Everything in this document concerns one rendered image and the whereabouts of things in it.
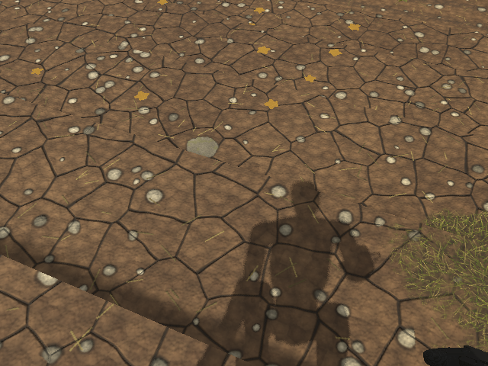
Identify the robot right hand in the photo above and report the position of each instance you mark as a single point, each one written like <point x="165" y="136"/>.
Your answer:
<point x="466" y="356"/>

